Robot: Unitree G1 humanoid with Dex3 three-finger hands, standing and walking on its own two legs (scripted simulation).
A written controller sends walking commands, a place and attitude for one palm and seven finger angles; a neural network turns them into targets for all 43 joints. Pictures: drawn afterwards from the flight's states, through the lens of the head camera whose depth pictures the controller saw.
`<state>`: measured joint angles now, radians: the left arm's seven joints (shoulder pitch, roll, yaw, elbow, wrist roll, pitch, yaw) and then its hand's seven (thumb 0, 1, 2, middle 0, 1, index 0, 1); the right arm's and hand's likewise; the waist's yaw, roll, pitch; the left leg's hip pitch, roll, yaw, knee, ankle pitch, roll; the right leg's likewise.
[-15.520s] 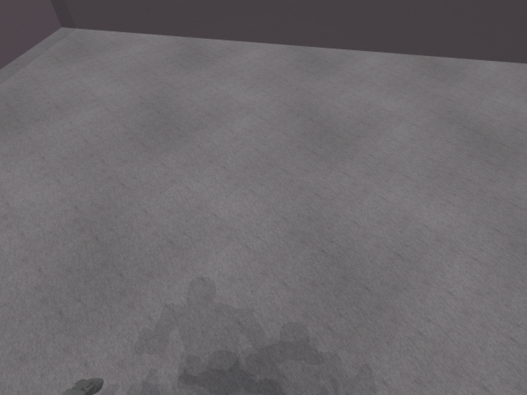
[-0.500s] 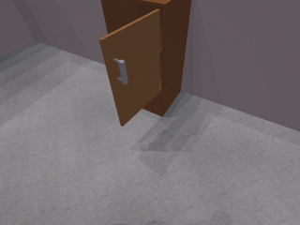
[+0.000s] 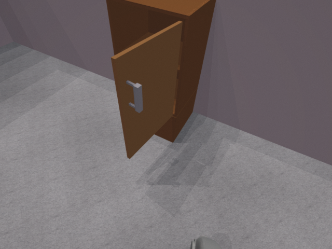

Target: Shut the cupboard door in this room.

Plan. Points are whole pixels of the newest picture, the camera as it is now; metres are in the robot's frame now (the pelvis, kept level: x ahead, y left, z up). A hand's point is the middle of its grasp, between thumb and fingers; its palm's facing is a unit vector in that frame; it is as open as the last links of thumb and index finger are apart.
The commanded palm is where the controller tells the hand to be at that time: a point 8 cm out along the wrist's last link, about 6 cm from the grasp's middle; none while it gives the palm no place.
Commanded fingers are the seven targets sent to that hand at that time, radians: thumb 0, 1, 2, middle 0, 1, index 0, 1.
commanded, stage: take the last steps up to it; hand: left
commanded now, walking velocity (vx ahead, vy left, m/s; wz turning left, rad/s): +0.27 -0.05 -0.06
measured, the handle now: (134, 96) +0.65 +0.17 -0.04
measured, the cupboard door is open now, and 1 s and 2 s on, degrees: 83 83 83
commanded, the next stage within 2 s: come to a stop and stand still in 0.24 s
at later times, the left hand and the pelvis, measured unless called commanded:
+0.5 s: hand (124, 229) +0.21 +0.13 -0.17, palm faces +0.04 -0.97 -0.22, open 7.2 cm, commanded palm none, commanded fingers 0.00 0.90 0.90 -0.20 -0.30 -0.20 -0.30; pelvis +0.17 -0.05 +0.00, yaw -1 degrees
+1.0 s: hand (124, 239) +0.19 +0.13 -0.19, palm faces +0.00 -0.96 -0.27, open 7.4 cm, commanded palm none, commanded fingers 0.00 0.90 0.90 -0.20 -0.30 -0.20 -0.30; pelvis +0.14 -0.07 -0.03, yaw -2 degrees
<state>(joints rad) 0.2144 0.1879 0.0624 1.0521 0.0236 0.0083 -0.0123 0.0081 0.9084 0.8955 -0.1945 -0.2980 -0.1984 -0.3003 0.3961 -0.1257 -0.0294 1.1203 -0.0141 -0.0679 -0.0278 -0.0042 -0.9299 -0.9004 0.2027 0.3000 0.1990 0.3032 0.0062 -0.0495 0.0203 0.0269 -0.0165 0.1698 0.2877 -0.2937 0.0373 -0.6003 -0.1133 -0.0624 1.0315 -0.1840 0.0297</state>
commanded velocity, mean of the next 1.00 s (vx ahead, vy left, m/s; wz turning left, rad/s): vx -0.03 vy -0.01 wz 0.00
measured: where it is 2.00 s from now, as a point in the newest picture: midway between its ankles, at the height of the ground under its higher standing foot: outside the picture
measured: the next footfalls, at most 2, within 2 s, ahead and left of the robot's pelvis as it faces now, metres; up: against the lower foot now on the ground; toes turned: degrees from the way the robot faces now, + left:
right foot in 0.20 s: +0.23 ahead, -0.14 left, +0.00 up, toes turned -9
left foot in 0.58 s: +0.23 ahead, +0.04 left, +0.00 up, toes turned -1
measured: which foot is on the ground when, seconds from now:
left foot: down 0.00-0.20, up 0.22-0.56, down 0.58-1.00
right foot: up 0.00-0.18, down 0.20-0.62, up 0.64-0.88, down 0.90-1.00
